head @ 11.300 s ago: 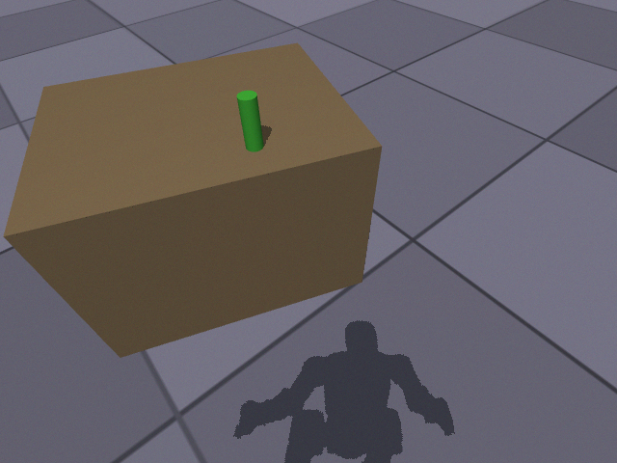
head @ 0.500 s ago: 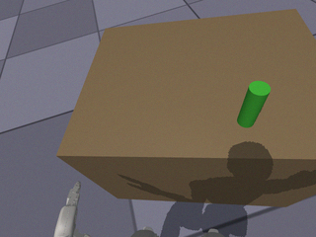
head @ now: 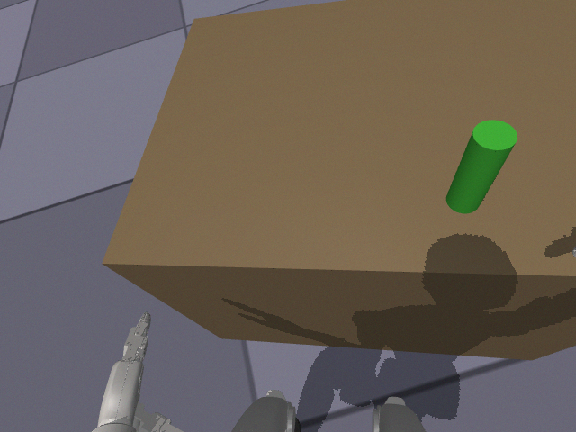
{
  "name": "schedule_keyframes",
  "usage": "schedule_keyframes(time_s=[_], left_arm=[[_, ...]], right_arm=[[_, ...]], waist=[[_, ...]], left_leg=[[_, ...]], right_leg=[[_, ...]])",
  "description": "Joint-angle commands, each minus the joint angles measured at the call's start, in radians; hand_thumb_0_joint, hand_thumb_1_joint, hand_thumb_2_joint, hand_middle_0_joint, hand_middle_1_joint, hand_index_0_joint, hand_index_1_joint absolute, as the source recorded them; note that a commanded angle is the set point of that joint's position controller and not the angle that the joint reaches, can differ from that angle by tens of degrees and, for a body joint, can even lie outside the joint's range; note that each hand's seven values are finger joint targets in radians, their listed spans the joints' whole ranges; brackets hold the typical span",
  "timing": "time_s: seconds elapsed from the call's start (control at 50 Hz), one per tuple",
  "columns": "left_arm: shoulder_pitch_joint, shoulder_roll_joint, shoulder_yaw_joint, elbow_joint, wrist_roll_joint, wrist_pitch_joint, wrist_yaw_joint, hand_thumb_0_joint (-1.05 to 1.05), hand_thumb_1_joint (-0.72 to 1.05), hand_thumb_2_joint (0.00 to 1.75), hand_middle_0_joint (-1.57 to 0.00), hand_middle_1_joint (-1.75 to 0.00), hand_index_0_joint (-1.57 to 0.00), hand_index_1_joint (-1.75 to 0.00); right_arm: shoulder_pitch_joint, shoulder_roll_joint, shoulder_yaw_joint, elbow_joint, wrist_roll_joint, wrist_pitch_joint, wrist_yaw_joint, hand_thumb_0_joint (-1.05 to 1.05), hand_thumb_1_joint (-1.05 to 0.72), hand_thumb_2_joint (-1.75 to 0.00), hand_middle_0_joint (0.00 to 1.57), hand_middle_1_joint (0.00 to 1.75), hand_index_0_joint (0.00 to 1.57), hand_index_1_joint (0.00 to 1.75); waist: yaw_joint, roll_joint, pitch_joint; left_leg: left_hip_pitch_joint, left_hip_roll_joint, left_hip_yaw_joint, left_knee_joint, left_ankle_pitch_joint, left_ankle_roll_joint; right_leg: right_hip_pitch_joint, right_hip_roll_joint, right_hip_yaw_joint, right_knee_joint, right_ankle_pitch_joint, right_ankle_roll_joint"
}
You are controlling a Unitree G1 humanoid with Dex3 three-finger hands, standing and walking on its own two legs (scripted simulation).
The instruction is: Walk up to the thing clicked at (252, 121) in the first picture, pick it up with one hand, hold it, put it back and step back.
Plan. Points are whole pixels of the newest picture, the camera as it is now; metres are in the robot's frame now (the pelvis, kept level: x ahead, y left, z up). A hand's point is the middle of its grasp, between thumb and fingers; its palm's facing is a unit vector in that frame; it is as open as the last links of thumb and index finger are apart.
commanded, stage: close in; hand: right
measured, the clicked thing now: (476, 171) +0.48 -0.20 +0.02
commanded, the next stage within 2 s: rest palm in 0.62 s
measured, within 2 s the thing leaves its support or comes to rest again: neither
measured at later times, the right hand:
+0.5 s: hand (490, 189) +0.46 -0.22 +0.00, palm faces +0.12 +0.99 +0.05, open 17.7 cm
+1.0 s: hand (471, 185) +0.46 -0.19 +0.02, palm faces +0.14 +0.99 +0.04, open 17.2 cm
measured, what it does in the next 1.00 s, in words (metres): stands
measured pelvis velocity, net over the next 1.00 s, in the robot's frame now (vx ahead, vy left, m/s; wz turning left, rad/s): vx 0.00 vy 0.01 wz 0.02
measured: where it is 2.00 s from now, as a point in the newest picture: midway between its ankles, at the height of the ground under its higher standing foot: outside the picture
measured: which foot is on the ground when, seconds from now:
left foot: down 0.00-1.00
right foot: down 0.00-1.00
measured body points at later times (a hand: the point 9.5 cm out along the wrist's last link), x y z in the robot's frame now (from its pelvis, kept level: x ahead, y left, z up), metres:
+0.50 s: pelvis -0.01 +0.01 -0.03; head +0.11 -0.03 +0.40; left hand +0.14 +0.28 -0.02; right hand +0.45 -0.27 +0.00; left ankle +0.02 +0.15 -0.67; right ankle +0.01 -0.11 -0.67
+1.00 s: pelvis +0.00 +0.01 -0.02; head +0.10 -0.02 +0.42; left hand +0.14 +0.28 -0.02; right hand +0.44 -0.24 +0.02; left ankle +0.02 +0.15 -0.67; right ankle +0.01 -0.11 -0.67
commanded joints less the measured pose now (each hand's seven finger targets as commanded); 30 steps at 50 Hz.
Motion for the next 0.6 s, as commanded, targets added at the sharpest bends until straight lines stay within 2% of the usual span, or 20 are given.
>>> schedule_keyframes(time_s=[0.0, 0.04, 0.08, 0.12, 0.14, 0.16, 0.18, 0.2, 0.22, 0.26, 0.28, 0.3, 0.32, 0.34, 0.4, 0.44, 0.46, 0.48, 0.54, 0.58], left_arm=[[0.099, 0.146, 0.103, -0.158, 0.004, -0.023, -0.004, 0.0, -0.53, 0.04, -0.06, -0.05, -0.06, -0.05], [0.028, 0.15, 0.114, -0.227, 0.011, -0.019, -0.011, 0.0, -0.53, 0.04, -0.05, -0.05, -0.06, -0.05], [-0.008, 0.185, 0.158, -0.3, 0.021, -0.018, -0.012, 0.0, -0.55, 0.04, -0.06, -0.06, -0.06, -0.05], [0.083, 0.158, 0.159, -0.236, 0.031, -0.001, -0.03, 0.0, -0.55, 0.04, -0.06, -0.06, -0.06, -0.05], [0.077, 0.138, 0.146, -0.289, 0.033, 0.003, -0.04, 0.0, -0.55, 0.04, -0.06, -0.06, -0.06, -0.05], [0.043, 0.154, 0.165, -0.37, 0.032, -0.001, -0.043, 0.0, -0.55, 0.04, -0.06, -0.06, -0.06, -0.05], [-0.014, 0.168, 0.176, -0.462, 0.033, -0.005, -0.042, 0.0, -0.54, 0.04, -0.06, -0.06, -0.06, -0.05], [0.08, 0.159, 0.18, -0.411, 0.034, 0.002, -0.043, 0.0, -0.55, 0.04, -0.06, -0.06, -0.06, -0.05], [0.113, 0.138, 0.158, -0.378, 0.033, 0.014, -0.052, 0.0, -0.54, 0.03, -0.05, -0.06, -0.06, -0.05], [0.132, 0.119, 0.157, -0.348, 0.026, 0.023, -0.061, 0.0, -0.54, 0.03, -0.06, -0.06, -0.06, -0.05], [0.11, 0.141, 0.19, -0.397, 0.022, 0.021, -0.061, 0.0, -0.54, 0.03, -0.05, -0.06, -0.06, -0.05], [0.096, 0.157, 0.202, -0.412, 0.022, 0.024, -0.061, 0.0, -0.54, 0.03, -0.05, -0.05, -0.06, -0.05], [0.127, 0.156, 0.203, -0.386, 0.022, 0.03, -0.065, 0.0, -0.53, 0.03, -0.05, -0.06, -0.06, -0.05], [0.121, 0.135, 0.178, -0.387, 0.019, 0.033, -0.071, 0.0, -0.54, 0.04, -0.05, -0.05, -0.06, -0.05], [0.149, 0.127, 0.176, -0.391, 0.011, 0.05, -0.078, 0.0, -0.54, 0.03, -0.05, -0.05, -0.06, -0.05], [0.104, 0.155, 0.199, -0.461, 0.008, 0.058, -0.081, 0.0, -0.54, 0.04, -0.05, -0.05, -0.05, -0.05], [0.114, 0.134, 0.185, -0.448, 0.008, 0.062, -0.084, 0.0, -0.54, 0.03, -0.05, -0.05, -0.06, -0.05], [0.12, 0.142, 0.195, -0.449, 0.006, 0.068, -0.084, 0.0, -0.54, 0.03, -0.05, -0.05, -0.06, -0.05], [0.111, 0.119, 0.179, -0.504, 0.005, 0.072, -0.089, 0.0, -0.53, 0.03, -0.05, -0.05, -0.06, -0.05], [0.133, 0.106, 0.174, -0.486, 0.005, 0.078, -0.093, 0.0, -0.54, 0.04, -0.05, -0.05, -0.05, -0.05]], right_arm=[[-0.273, -0.273, -0.034, -0.189, 0.001, -0.117, -0.069, 0.0, 0.6, -0.07, 0.03, 0.06, 0.04, 0.06], [-0.33, -0.278, -0.039, -0.196, -0.022, -0.148, -0.112, 0.0, 0.59, -0.07, 0.03, 0.06, 0.04, 0.06], [-0.377, -0.282, -0.047, -0.232, -0.044, -0.181, -0.151, 0.0, 0.6, -0.05, 0.04, 0.05, 0.04, 0.05], [-0.335, -0.251, -0.053, -0.173, -0.06, -0.205, -0.18, 0.0, 0.61, -0.06, 0.03, 0.05, 0.04, 0.05], [-0.334, -0.199, -0.036, -0.186, -0.062, -0.216, -0.19, 0.0, 0.61, -0.06, 0.02, 0.06, 0.03, 0.06], [-0.392, -0.225, -0.048, -0.292, -0.066, -0.233, -0.204, 0.0, 0.61, -0.06, 0.02, 0.06, 0.03, 0.06], [-0.44, -0.212, -0.024, -0.292, -0.077, -0.235, -0.214, 0.0, 0.61, -0.06, 0.03, 0.06, 0.04, 0.06], [-0.356, -0.131, 0.01, -0.182, -0.084, -0.216, -0.215, 0.0, 0.61, -0.06, 0.02, 0.06, 0.03, 0.06], [-0.355, -0.095, 0.032, -0.192, -0.078, -0.212, -0.217, 0.0, 0.6, -0.05, 0.03, 0.05, 0.04, 0.05], [-0.399, -0.096, 0.033, -0.242, -0.077, -0.206, -0.238, 0.0, 0.6, -0.06, 0.03, 0.06, 0.03, 0.06], [-0.425, -0.102, 0.038, -0.29, -0.079, -0.202, -0.247, 0.0, 0.61, -0.06, 0.03, 0.05, 0.03, 0.05], [-0.449, -0.091, 0.052, -0.316, -0.081, -0.195, -0.255, 0.0, 0.61, -0.05, 0.03, 0.05, 0.04, 0.05], [-0.425, -0.079, 0.055, -0.307, -0.082, -0.187, -0.263, 0.0, 0.61, -0.05, 0.03, 0.05, 0.03, 0.05], [-0.4, -0.037, 0.075, -0.27, -0.082, -0.181, -0.271, 0.0, 0.59, -0.05, 0.03, 0.05, 0.04, 0.05], [-0.374, -0.091, 0.03, -0.287, -0.094, -0.178, -0.303, 0.0, 0.58, -0.04, 0.04, 0.05, 0.04, 0.05], [-0.374, -0.108, 0.008, -0.285, -0.096, -0.171, -0.324, 0.0, 0.55, -0.04, 0.04, 0.05, 0.04, 0.05], [-0.355, -0.066, 0.029, -0.271, -0.095, -0.172, -0.324, 0.0, 0.55, -0.04, 0.05, 0.05, 0.04, 0.05], [-0.373, -0.09, 0.008, -0.298, -0.096, -0.174, -0.333, 0.0, 0.54, -0.04, 0.04, 0.05, 0.04, 0.05], [-0.378, -0.05, 0.034, -0.324, -0.106, -0.179, -0.345, 0.0, 0.56, -0.05, 0.04, 0.05, 0.04, 0.05], [-0.378, -0.008, 0.057, -0.317, -0.111, -0.177, -0.348, 0.0, 0.56, -0.05, 0.04, 0.05, 0.04, 0.05]], waist=[[-0.01, -0.222, -0.409], [-0.017, -0.249, -0.405], [-0.005, -0.254, -0.418], [0.0, -0.29, -0.409], [0.012, -0.276, -0.449], [0.005, -0.315, -0.564], [0.031, -0.315, -0.579], [0.054, -0.281, -0.53], [0.052, -0.269, -0.483], [0.041, -0.297, -0.509], [0.045, -0.294, -0.513], [0.055, -0.27, -0.525], [0.049, -0.274, -0.508], [0.045, -0.251, -0.46], [0.023, -0.225, -0.453], [0.017, -0.174, -0.438], [0.029, -0.172, -0.429], [0.015, -0.182, -0.445], [0.021, -0.156, -0.483], [0.027, -0.15, -0.457]], left_leg=[[0.075, -0.043, 0.006, -0.022, 0.278, 0.06], [0.052, -0.044, 0.001, -0.005, 0.253, 0.065], [0.034, -0.045, -0.005, 0.022, 0.245, 0.07], [0.004, -0.05, 0.002, 0.04, 0.219, 0.073], [0.005, -0.055, 0.008, 0.047, 0.219, 0.073], [0.034, -0.053, 0.007, 0.054, 0.244, 0.073], [0.036, -0.052, 0.006, 0.052, 0.239, 0.072], [0.024, -0.053, 0.012, 0.053, 0.243, 0.069], [0.014, -0.052, 0.01, 0.05, 0.233, 0.068], [0.014, -0.048, 0.002, 0.052, 0.233, 0.067], [0.018, -0.047, 0.0, 0.048, 0.227, 0.065], [0.026, -0.045, -0.002, 0.047, 0.215, 0.064], [0.023, -0.045, 0.003, 0.053, 0.23, 0.064], [-0.004, -0.048, 0.01, 0.057, 0.213, 0.066], [0.026, -0.044, 0.006, 0.058, 0.22, 0.065], [0.08, -0.043, -0.001, 0.042, 0.191, 0.061], [0.076, -0.043, 0.001, 0.044, 0.194, 0.06], [0.091, -0.038, -0.01, 0.043, 0.201, 0.06], [0.145, -0.035, -0.024, 0.037, 0.227, 0.051], [0.14, -0.033, -0.033, 0.038, 0.238, 0.047]], right_leg=[[0.365, 0.01, 0.033, -0.083, 0.509, 0.017], [0.321, 0.005, 0.03, -0.07, 0.478, 0.021], [0.295, 0.001, 0.025, -0.047, 0.434, 0.022], [0.278, 0.0, 0.025, -0.034, 0.409, 0.025], [0.286, 0.001, 0.032, -0.031, 0.416, 0.025], [0.34, 0.0, 0.032, -0.018, 0.437, 0.023], [0.352, 0.003, 0.027, -0.016, 0.406, 0.021], [0.33, 0.002, 0.026, -0.009, 0.39, 0.016], [0.284, 0.005, 0.023, -0.007, 0.357, 0.014], [0.276, 0.008, 0.019, -0.002, 0.335, 0.012], [0.274, 0.009, 0.016, -0.003, 0.314, 0.011], [0.266, 0.006, 0.017, 0.0, 0.287, 0.01], [0.271, 0.006, 0.017, -0.001, 0.307, 0.013], [0.244, 0.006, 0.02, -0.008, 0.294, 0.014], [0.21, 0.008, 0.017, -0.008, 0.29, 0.009], [0.155, 0.014, 0.013, -0.019, 0.228, 0.001], [0.164, 0.011, 0.012, -0.019, 0.227, 0.001], [0.151, 0.014, 0.006, -0.013, 0.227, -0.001], [0.152, 0.014, 0.0, -0.001, 0.239, -0.006], [0.13, 0.018, -0.004, 0.006, 0.238, -0.009]])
